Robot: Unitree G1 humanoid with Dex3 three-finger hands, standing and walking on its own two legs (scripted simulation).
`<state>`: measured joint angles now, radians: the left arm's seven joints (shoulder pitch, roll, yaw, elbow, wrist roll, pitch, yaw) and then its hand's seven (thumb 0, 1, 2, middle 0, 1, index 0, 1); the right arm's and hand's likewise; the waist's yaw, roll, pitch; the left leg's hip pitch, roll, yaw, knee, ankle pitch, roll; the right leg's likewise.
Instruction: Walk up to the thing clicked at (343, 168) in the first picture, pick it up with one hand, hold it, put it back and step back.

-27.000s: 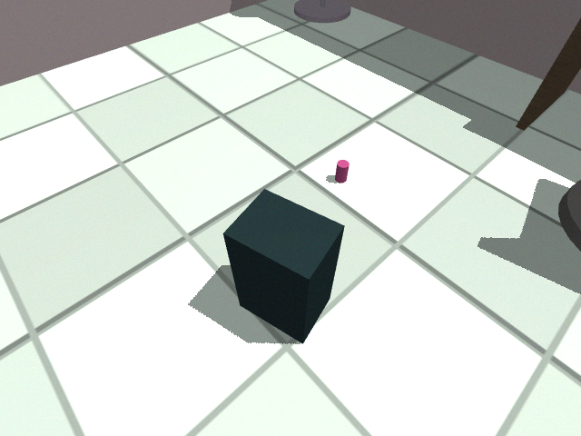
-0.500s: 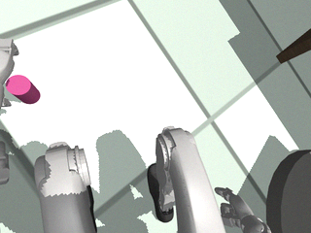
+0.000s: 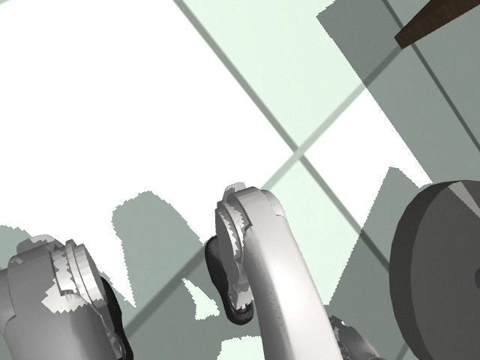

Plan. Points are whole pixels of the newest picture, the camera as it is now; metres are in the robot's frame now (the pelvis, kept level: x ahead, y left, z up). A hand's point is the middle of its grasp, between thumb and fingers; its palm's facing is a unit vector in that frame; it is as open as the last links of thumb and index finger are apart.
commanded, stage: rest palm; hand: left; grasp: from above
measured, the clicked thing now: out of the picture +0.48 +0.33 -0.26
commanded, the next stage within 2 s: close in 0.70 s
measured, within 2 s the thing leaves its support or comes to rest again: neither
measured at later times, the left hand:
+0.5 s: hand out of the picture +0.47 +0.33 -0.22, palm faces -0.43 -0.12 -0.89, open 13.8 cm
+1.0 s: hand out of the picture +0.46 +0.33 -0.24, palm faces -0.44 -0.12 -0.89, open 13.0 cm
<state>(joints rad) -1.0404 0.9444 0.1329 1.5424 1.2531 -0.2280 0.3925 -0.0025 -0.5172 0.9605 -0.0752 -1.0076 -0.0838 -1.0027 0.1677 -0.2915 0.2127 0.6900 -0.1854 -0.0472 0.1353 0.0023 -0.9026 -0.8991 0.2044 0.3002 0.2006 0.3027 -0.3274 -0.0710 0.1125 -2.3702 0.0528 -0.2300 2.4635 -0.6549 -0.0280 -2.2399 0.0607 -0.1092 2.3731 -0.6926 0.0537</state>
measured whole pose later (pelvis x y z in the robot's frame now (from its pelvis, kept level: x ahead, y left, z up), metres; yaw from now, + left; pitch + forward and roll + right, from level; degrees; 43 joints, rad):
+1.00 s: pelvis +0.00 +0.01 -0.01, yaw -3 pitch +29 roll -13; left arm -1.03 0.99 0.13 1.64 1.27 -0.21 0.53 0.00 -0.37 0.98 -0.15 -1.07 -0.17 -1.05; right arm 0.11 -0.32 0.26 0.68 -0.24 -0.16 0.21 0.00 -0.90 -0.90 0.20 0.30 0.20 0.30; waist -0.35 -0.12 0.14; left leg -2.36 0.06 -0.28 2.52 -0.69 -0.02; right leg -2.22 0.08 -0.14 2.39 -0.71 0.07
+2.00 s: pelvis +0.00 +0.01 -0.01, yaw -3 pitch +28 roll -13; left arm -1.05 1.02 0.11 1.68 1.26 -0.23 0.54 0.01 0.02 0.71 -0.59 -0.88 -0.47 -0.83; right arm 0.09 -0.33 0.29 0.66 -0.25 -0.18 0.21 0.00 -0.90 -0.90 0.20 0.30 0.20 0.30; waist -0.35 -0.13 0.15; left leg -2.36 0.06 -0.29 2.53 -0.69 -0.02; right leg -2.21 0.09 -0.15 2.39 -0.69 0.07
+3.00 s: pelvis +0.01 +0.01 +0.00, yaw -2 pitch +31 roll -12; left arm -0.95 0.88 0.10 1.41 1.21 -0.14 0.41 0.05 0.01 0.83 -0.83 -0.86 -0.50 -0.86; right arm 0.11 -0.32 0.18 0.67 -0.19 -0.13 0.23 0.00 -0.92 -0.90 0.20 0.30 0.20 0.30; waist -0.28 -0.04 0.03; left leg -2.37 0.05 -0.25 2.49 -0.69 -0.02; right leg -2.23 0.07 -0.13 2.37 -0.71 0.06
